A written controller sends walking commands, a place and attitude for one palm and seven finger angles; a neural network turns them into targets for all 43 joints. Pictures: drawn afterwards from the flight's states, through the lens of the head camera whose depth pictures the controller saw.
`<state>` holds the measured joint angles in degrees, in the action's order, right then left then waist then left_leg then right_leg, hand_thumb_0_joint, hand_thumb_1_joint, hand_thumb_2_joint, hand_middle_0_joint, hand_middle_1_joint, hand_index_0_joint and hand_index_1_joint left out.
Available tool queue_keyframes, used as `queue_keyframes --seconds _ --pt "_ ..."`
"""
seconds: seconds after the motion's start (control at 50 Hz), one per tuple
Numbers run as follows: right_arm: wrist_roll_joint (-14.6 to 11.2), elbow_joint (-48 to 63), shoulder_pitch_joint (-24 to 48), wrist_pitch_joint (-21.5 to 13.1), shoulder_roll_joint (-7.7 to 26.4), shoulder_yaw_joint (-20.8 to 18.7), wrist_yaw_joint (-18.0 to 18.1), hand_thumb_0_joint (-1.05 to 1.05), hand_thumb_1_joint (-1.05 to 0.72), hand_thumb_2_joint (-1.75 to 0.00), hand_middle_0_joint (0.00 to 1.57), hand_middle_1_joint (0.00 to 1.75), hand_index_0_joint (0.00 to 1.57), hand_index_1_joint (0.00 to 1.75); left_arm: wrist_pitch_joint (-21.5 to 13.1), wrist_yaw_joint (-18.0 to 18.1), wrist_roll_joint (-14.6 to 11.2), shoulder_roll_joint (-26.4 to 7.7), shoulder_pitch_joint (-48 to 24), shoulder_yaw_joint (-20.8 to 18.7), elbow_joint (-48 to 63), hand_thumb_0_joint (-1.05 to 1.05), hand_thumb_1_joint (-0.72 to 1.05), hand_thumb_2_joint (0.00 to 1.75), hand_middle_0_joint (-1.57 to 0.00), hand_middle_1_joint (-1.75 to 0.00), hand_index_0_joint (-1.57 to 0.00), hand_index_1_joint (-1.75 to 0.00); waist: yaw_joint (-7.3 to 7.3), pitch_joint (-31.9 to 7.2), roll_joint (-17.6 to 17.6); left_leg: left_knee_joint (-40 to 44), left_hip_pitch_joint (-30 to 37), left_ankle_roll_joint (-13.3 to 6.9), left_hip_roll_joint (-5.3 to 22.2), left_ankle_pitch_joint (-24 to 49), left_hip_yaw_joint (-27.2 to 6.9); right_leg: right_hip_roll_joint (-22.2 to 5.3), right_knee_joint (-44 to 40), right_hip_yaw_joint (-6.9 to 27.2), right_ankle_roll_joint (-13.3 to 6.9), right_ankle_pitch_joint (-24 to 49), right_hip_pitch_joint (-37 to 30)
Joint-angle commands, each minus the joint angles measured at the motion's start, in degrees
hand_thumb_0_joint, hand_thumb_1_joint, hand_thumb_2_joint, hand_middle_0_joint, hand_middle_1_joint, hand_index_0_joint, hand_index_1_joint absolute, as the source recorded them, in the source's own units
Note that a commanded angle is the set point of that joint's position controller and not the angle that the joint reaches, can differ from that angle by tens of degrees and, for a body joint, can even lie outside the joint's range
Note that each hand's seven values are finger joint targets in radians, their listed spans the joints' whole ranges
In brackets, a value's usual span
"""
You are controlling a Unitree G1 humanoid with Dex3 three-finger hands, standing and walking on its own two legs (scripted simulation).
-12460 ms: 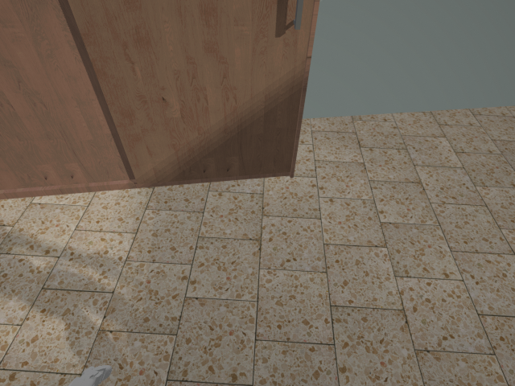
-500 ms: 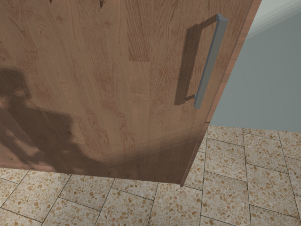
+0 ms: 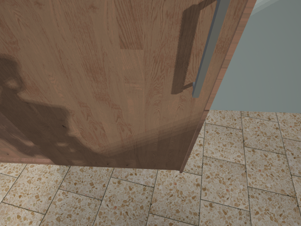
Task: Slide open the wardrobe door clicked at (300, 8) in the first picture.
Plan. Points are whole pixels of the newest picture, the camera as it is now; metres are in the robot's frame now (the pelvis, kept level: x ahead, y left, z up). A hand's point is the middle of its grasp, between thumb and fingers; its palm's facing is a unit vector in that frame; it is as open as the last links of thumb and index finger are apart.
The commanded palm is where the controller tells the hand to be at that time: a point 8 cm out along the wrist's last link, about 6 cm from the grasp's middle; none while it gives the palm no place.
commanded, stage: come to a stop and stand still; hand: right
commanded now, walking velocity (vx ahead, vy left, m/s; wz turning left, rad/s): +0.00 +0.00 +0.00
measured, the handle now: (205, 54) +0.50 -0.11 +0.19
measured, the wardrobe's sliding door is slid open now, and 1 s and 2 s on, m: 0.00 0.00 0.00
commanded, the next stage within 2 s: look again from close up in 1.18 s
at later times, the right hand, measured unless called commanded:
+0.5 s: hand out of the picture -0.02 -0.21 -0.17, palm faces -0.03 +0.98 -0.18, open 7.4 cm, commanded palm none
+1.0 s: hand out of the picture +0.00 -0.23 -0.17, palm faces -0.01 +0.97 -0.22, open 7.4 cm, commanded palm none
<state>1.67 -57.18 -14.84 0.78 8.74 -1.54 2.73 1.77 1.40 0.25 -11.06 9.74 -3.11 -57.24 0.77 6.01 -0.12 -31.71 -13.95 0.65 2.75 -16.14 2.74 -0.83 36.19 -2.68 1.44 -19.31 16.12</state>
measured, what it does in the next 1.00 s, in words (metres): shifts its weight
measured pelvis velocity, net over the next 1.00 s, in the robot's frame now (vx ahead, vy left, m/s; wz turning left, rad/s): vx -0.02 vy -0.05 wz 0.03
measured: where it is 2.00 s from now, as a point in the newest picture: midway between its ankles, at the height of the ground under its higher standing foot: outside the picture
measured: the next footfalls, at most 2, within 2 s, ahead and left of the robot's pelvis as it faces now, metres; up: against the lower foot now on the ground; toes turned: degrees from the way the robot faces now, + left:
none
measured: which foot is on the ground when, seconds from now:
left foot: down 0.00-1.00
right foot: down 0.00-1.00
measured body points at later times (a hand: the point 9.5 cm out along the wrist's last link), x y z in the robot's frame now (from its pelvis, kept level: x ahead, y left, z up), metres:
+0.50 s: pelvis -0.04 -0.04 +0.01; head -0.03 -0.04 +0.46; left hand -0.05 +0.19 -0.15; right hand -0.02 -0.26 -0.15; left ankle -0.04 +0.10 -0.73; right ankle +0.01 -0.12 -0.73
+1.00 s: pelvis -0.02 -0.05 +0.00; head -0.03 -0.05 +0.45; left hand +0.01 +0.19 -0.15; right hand +0.00 -0.29 -0.15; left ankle -0.04 +0.10 -0.73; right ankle +0.01 -0.12 -0.73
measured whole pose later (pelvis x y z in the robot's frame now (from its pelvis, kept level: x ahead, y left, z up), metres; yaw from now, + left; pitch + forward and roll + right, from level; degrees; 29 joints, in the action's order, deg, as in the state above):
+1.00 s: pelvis -0.02 -0.05 +0.00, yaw +2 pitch -1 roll +0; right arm 1.2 -59.7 -18.1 -1.1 10.2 0.5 1.8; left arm -1.5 0.6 1.1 -11.2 15.6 0.0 -59.2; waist 0.0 -0.3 0.8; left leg -29.3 -11.7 2.4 3.5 -16.6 0.6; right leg 2.3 28.6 -5.8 -4.6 -12.9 15.1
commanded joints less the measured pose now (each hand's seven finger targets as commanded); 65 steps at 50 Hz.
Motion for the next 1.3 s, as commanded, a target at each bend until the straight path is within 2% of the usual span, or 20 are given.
queue_keyframes --seconds 0.0,0.02,0.04,0.06,0.1,0.16,0.2,0.22,0.24,0.28,0.4,0.56,0.58,0.6,0.64,0.68,0.74,0.9,1.04,1.28 --pt "-0.98 4.85 -1.12 0.24 5.43 -1.56 0.19 0.00 -0.90 -0.90 0.20 0.30 0.20 0.30 -1.65 0.02 0.75 -8.23 8.93 -1.07 1.38 0.00 0.90 0.90 -0.20 -0.30 -0.20 -0.30 -1.89 -6.25 13.03 -5.58 -7.21 0.13 -0.34 -6.74 -0.65 -14.62 -17.81 15.27 -6.38 24.37 -8.82" --pt "-0.60 4.48 -0.95 0.42 5.18 -1.21 0.29 0.00 -0.90 -0.90 0.20 0.30 0.20 0.30 -1.29 -0.18 0.88 -8.47 5.89 -0.81 2.46 0.00 0.90 0.90 -0.20 -0.30 -0.20 -0.30 -1.20 -4.69 13.18 -11.40 -3.48 0.45 -0.60 -14.44 -1.82 -16.82 -20.25 15.60 -9.92 23.23 -2.25" --pt "-0.58 4.14 -1.19 0.57 5.12 -1.17 0.18 0.00 -0.90 -0.90 0.20 0.30 0.20 0.30 -1.38 -0.13 1.16 -7.71 3.48 -0.28 3.02 0.00 0.90 0.90 -0.20 -0.30 -0.20 -0.30 -0.53 -3.39 10.26 -13.66 -1.38 0.16 -0.22 -14.38 -2.37 -15.68 -21.42 14.16 -10.88 18.72 1.99" --pt "-0.53 3.29 -1.33 0.93 4.86 -1.04 0.05 0.00 -0.90 -0.90 0.20 0.30 0.20 0.30 -1.64 0.03 1.14 -7.07 1.83 0.06 3.26 0.00 0.90 0.90 -0.20 -0.30 -0.20 -0.30 0.01 -2.51 12.54 -14.39 -0.86 0.15 0.39 -13.11 -2.68 -14.35 -22.71 13.99 -10.76 15.14 3.36" --pt "-0.38 2.11 -2.48 1.01 4.71 -0.71 -0.44 0.00 -0.90 -0.90 0.20 0.30 0.20 0.30 -1.26 0.06 1.18 -6.98 0.54 0.47 3.39 0.00 0.90 0.90 -0.20 -0.30 -0.20 -0.30 0.59 -1.05 10.20 -11.38 0.80 0.01 0.51 -9.34 -2.27 -12.86 -22.72 12.36 -10.14 8.96 5.07" --pt "-0.29 0.56 -5.99 -0.04 4.52 -0.16 -0.72 0.00 -0.90 -0.90 0.20 0.30 0.20 0.30 -1.25 -0.06 0.55 -6.83 1.33 0.46 2.59 0.00 0.90 0.90 -0.20 -0.30 -0.20 -0.30 1.64 -3.66 2.12 5.57 5.29 0.35 0.49 0.98 -1.39 -9.13 -17.70 9.39 -7.27 5.22 1.12" --pt "-0.29 0.91 -3.46 -1.06 7.10 -0.09 -0.45 0.00 -0.90 -0.90 0.20 0.30 0.20 0.30 -1.14 -0.26 0.04 -4.38 3.69 0.57 2.03 0.00 0.90 0.90 -0.20 -0.30 -0.20 -0.30 -0.88 -2.55 -4.32 12.76 1.52 -2.04 5.26 2.49 -9.78 -4.02 -13.16 5.25 -3.42 4.43 -0.93" --pt "-0.50 1.44 -2.26 -1.26 8.48 -0.10 -0.35 0.00 -0.90 -0.90 0.20 0.30 0.20 0.30 -1.17 -0.44 0.00 -3.56 5.13 0.82 1.61 0.00 0.90 0.90 -0.20 -0.30 -0.20 -0.30 -1.76 -2.86 -4.50 13.68 0.01 -3.36 7.67 4.00 -11.00 -3.22 -12.73 4.29 -2.76 5.66 -2.82" --pt "-0.65 1.40 -1.48 -1.35 8.66 -0.01 -0.41 0.00 -0.90 -0.90 0.20 0.30 0.20 0.30 -1.27 -0.57 0.16 -3.34 5.61 0.97 1.08 0.00 0.90 0.90 -0.20 -0.30 -0.20 -0.30 -2.31 -3.97 -3.72 13.22 -1.90 -3.68 7.71 2.50 -10.60 -3.24 -13.45 4.17 -2.38 6.07 -5.37" --pt "-0.65 1.35 -0.20 -1.41 7.82 0.12 -0.46 0.00 -0.90 -0.90 0.20 0.30 0.20 0.30 -1.03 -0.60 0.41 -4.28 5.81 0.84 -0.09 0.00 0.90 0.90 -0.20 -0.30 -0.20 -0.30 -2.45 -2.34 -7.32 14.45 -5.44 -2.73 5.45 -5.54 -9.19 -4.21 -13.81 4.66 -2.31 4.42 -6.88" --pt "-0.47 -0.50 -4.04 -1.09 6.70 0.34 -0.50 0.00 -0.90 -0.90 0.20 0.30 0.20 0.30 -1.74 -0.71 0.43 -4.75 6.64 1.35 -2.00 0.00 0.90 0.90 -0.20 -0.30 -0.20 -0.30 -1.06 -0.75 1.44 12.32 -1.04 -1.32 2.68 -3.96 -6.09 -5.77 -21.34 8.03 -2.99 -3.60 -0.83" --pt "-0.51 -2.80 -7.27 -1.43 5.16 0.77 -0.34 0.00 -0.90 -0.90 0.20 0.30 0.20 0.30 -2.00 -0.50 0.30 -3.78 9.52 1.43 -4.26 0.00 0.90 0.90 -0.20 -0.30 -0.20 -0.30 -0.91 -2.09 2.19 11.54 0.90 -1.39 2.66 -0.13 -4.88 -5.80 -21.96 8.21 -3.06 -2.43 -1.30" --pt "0.11 -3.83 -8.99 -2.32 6.50 1.62 1.52 0.00 -0.90 -0.90 0.20 0.30 0.20 0.30 -3.03 -0.75 0.33 -5.40 3.66 2.03 0.10 0.00 0.90 0.90 -0.20 -0.30 -0.20 -0.30 1.19 -0.74 -0.31 11.19 0.51 -2.33 4.13 5.41 -5.09 -5.10 -9.46 3.53 -1.68 6.48 1.18" --pt "-0.53 -1.12 -5.43 -2.47 9.13 0.99 0.80 0.00 -0.90 -0.90 0.20 0.30 0.20 0.30 -2.35 -1.27 0.60 -3.68 8.16 2.02 1.04 0.00 0.90 0.90 -0.20 -0.30 -0.20 -0.30 -2.28 -5.57 -0.89 12.58 -3.41 -3.80 5.95 -14.00 -7.96 -2.57 -9.25 3.54 -1.62 -2.39 -1.59" --pt "-0.51 -0.25 -3.20 -2.98 9.12 0.66 0.16 0.00 -0.90 -0.90 0.20 0.30 0.20 0.30 -2.50 -1.40 1.24 -3.51 10.91 1.95 0.24 0.00 0.90 0.90 -0.20 -0.30 -0.20 -0.30 -3.59 -5.42 3.18 10.34 -6.71 -4.22 4.86 -13.95 -6.79 -2.90 -9.92 4.90 -2.35 -0.84 -2.67" --pt "-0.58 -0.40 -5.12 -2.70 6.84 0.91 -0.06 0.00 -0.90 -0.90 0.20 0.30 0.20 0.30 -2.84 -1.06 1.02 -4.06 10.71 1.92 1.09 0.00 0.90 0.90 -0.20 -0.30 -0.20 -0.30 -2.40 -4.85 5.28 6.39 -4.01 -3.58 1.95 -8.62 -4.26 -4.57 -14.03 8.00 -3.72 -2.92 1.15" --pt "-0.42 -0.96 -7.08 -2.58 5.50 1.18 -0.22 0.00 -0.90 -0.90 0.20 0.30 0.20 0.30 -3.31 -0.78 0.82 -4.95 9.32 1.83 1.79 0.00 0.90 0.90 -0.20 -0.30 -0.20 -0.30 -0.90 -3.03 2.78 4.32 -0.60 -3.02 0.98 -3.43 -2.81 -6.00 -17.52 10.09 -4.89 -4.55 4.89" --pt "-0.48 -0.33 -6.29 -2.72 7.34 1.01 -0.29 0.00 -0.90 -0.90 0.20 0.30 0.20 0.30 -4.04 -0.55 0.53 -7.34 8.27 1.44 0.87 0.00 0.90 0.90 -0.20 -0.30 -0.20 -0.30 -0.85 -0.79 -2.88 7.06 -1.72 -2.71 2.37 0.58 -4.92 -5.57 -18.16 8.70 -5.11 0.60 1.13" --pt "-0.44 0.16 -4.84 -2.82 9.63 0.54 -0.46 0.00 -0.90 -0.90 0.20 0.30 0.20 0.30 -4.57 -0.49 0.45 -8.53 5.70 1.43 0.54 0.00 0.90 0.90 -0.20 -0.30 -0.20 -0.30 -0.80 -4.55 -0.74 8.21 0.74 -2.36 3.31 5.47 -5.49 -5.38 -15.97 6.50 -4.92 10.11 -3.30" --pt "-0.51 -0.20 -1.62 -2.57 12.30 0.56 -0.88 0.00 -0.90 -0.90 0.20 0.30 0.20 0.30 -4.39 -0.56 0.40 -10.59 1.82 1.49 -0.49 0.00 0.90 0.90 -0.20 -0.30 -0.20 -0.30 -0.69 -5.47 0.57 10.17 2.68 -2.00 3.93 7.29 -5.62 -5.77 -15.97 6.06 -4.38 13.76 -5.59"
